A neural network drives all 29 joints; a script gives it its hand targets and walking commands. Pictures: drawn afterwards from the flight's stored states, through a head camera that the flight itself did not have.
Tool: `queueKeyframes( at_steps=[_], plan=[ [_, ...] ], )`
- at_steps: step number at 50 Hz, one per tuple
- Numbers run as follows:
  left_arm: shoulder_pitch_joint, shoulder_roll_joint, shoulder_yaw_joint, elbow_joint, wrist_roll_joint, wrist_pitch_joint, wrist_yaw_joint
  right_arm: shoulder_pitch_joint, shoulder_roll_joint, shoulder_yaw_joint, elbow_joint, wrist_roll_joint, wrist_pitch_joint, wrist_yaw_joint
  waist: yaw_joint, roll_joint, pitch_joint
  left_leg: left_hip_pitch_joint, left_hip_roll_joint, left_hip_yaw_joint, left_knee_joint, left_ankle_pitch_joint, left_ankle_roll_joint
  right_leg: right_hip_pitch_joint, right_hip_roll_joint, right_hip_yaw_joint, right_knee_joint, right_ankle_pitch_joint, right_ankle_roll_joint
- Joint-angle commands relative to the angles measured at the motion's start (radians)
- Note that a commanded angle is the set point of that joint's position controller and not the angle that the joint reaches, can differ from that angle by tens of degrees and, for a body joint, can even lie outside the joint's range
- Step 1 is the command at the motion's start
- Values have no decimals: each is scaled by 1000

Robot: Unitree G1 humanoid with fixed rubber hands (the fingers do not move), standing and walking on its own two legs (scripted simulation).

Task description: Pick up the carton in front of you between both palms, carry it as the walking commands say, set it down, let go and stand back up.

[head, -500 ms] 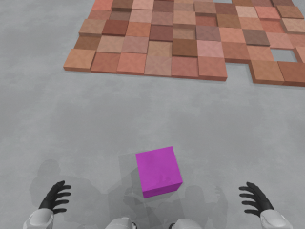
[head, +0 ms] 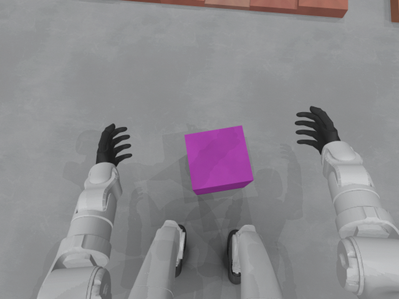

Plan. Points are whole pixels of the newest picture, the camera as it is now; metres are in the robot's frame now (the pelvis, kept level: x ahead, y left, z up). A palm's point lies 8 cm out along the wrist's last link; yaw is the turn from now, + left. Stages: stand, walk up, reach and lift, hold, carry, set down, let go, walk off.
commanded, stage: reach and lift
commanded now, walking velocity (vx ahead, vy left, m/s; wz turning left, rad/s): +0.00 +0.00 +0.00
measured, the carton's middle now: (217, 163) +0.46 -0.01 -0.55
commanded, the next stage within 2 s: none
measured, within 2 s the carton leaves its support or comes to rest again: leaves its support in 1.94 s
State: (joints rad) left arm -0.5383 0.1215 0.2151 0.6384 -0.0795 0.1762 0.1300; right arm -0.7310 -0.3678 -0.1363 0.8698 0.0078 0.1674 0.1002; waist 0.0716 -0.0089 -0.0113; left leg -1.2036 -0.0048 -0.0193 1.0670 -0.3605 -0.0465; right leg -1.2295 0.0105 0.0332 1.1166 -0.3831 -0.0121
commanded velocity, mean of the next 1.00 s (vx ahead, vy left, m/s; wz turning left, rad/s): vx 0.00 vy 0.00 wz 0.00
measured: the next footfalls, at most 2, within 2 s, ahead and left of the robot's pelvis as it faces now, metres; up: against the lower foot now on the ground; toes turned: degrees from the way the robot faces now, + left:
none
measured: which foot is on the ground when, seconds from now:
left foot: down 0.00-1.00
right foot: down 0.00-1.00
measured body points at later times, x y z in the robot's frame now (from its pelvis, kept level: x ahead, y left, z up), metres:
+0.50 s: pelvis -0.01 -0.01 -0.07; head +0.30 -0.04 +0.25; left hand +0.45 +0.19 -0.20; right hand +0.52 -0.19 -0.21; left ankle +0.07 +0.14 -0.64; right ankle +0.06 -0.11 -0.64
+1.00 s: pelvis -0.06 +0.01 -0.26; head +0.30 -0.01 +0.01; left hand +0.44 +0.19 -0.43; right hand +0.51 -0.19 -0.44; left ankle +0.07 +0.15 -0.64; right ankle +0.06 -0.11 -0.64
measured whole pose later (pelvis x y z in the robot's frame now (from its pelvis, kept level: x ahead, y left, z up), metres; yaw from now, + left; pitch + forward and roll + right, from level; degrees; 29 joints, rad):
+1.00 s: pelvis -0.06 +0.01 -0.26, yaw +3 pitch +43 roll +5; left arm -1.18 0.13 0.25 0.87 -0.17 0.08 0.22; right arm -1.41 -0.52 0.00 1.16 0.16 0.08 0.03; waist 0.06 0.03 0.19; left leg -2.24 -0.06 -0.01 1.97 -0.49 -0.08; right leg -2.27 0.03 0.07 2.03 -0.51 0.01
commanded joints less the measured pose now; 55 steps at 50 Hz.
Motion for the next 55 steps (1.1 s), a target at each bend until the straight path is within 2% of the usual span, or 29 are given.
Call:
queueKeyframes(
  at_steps=[1, 4, 8, 14, 21, 26, 32, 36, 40, 45, 48, 52, 54, 55],
  plan=[
    [-303, 87, 54, -88, 5, -3, 20, -384, -152, -31, -35, 0, -6, 4, 16, -87, -682, 133, -47, 92, -81, 107, -22, 411, 22, 8, -123, 158, 26],
    [-457, 63, 84, -60, 14, 20, 34, -559, -174, -31, 34, -4, 8, 13, 33, -86, -717, 105, -44, 102, -67, 27, -26, 335, 30, 0, -120, 31, 17],
    [-593, 35, 135, -22, 35, 37, 50, -735, -198, -36, 117, -28, 20, 23, 50, -105, -808, 63, -49, 115, -30, 3, -28, 293, 38, -1, -92, -9, 11],
    [-600, -8, 228, -40, 118, 16, 39, -775, -172, -82, 133, -108, 10, 26, 51, -151, -950, 11, -68, 138, -9, 104, -33, 352, 43, 0, -65, 151, 21],
    [-537, -44, 275, 2, 178, -79, 0, -709, -61, -113, 115, -142, -55, -4, 46, -170, -913, -242, -76, 136, 109, 213, -37, 247, 37, 32, 73, 379, 33],
    [-502, -32, 261, 67, 150, -131, -7, -638, -32, -101, 121, -117, -89, -42, 28, -147, -917, -411, -77, 126, 274, 249, -46, 76, 33, 46, 247, 466, 34],
    [-527, 12, 155, 69, 34, -161, 18, -661, -113, -30, 66, -29, -125, -82, -12, -139, -1079, -428, -80, 106, 474, 342, -56, -38, 30, 26, 450, 510, 38],
    [-569, 49, 83, 26, -40, -158, 46, -717, -179, 31, 11, 52, -133, -91, -16, -142, -1188, -399, -80, 106, 586, 341, -53, -87, 30, 4, 554, 433, 35],
    [-637, 76, 44, -15, -82, -134, 75, -790, -226, 70, -9, 113, -116, -85, -5, -151, -1211, -412, -73, 117, 660, 242, -47, -136, 23, -16, 623, 290, 34],
    [-762, 90, 34, 63, -94, -108, 90, -893, -248, 106, 114, 152, -97, -77, 0, -132, -1012, -480, -58, 120, 730, 53, -40, -323, 0, -16, 675, 42, 24],
    [-830, 97, 38, 139, -89, -107, 88, -941, -258, 124, 212, 161, -101, -73, -3, -107, -900, -494, -50, 114, 773, -10, -37, -421, -15, -5, 709, -51, 17],
    [-905, 108, 36, 239, -89, -125, 80, -990, -272, 139, 307, 164, -120, -73, -11, -75, -805, -484, -43, 98, 838, -10, -37, -505, -28, 10, 766, -79, 12],
    [-931, 111, 29, 268, -100, -140, 78, -1015, -281, 148, 318, 168, -134, -78, -16, -65, -799, -470, -42, 93, 869, 17, -39, -508, -32, 16, 795, -57, 11],
    [-938, 89, 12, 283, -127, -148, 76, -1028, -279, 157, 309, 170, -143, -82, -28, -68, -808, -465, -44, 92, 881, 37, -41, -496, -33, 16, 805, -35, 10]
  ],
)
